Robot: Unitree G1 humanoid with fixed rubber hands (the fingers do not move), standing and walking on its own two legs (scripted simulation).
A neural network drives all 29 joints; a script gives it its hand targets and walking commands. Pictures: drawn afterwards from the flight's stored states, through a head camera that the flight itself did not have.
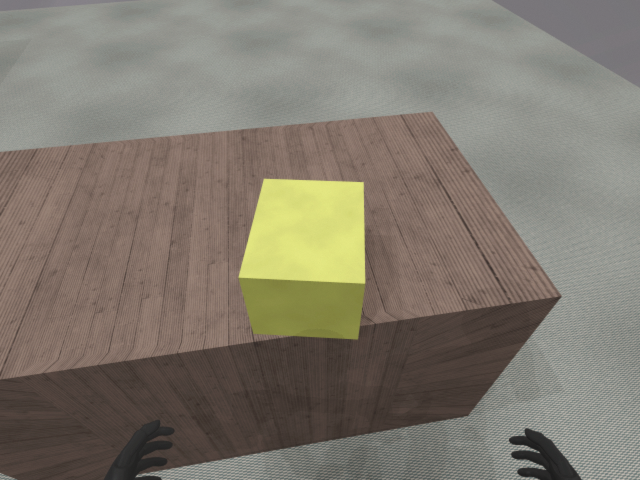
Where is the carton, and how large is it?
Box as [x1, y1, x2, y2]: [238, 179, 364, 339]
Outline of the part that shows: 264,179 238,277 253,333 357,339 364,289 363,182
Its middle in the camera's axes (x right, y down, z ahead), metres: -0.02 +0.02 +0.68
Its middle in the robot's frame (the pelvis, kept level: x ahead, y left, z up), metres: +0.49 +0.04 -0.04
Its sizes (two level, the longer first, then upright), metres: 0.224 0.179 0.158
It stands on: a pedestal, 0.63 m high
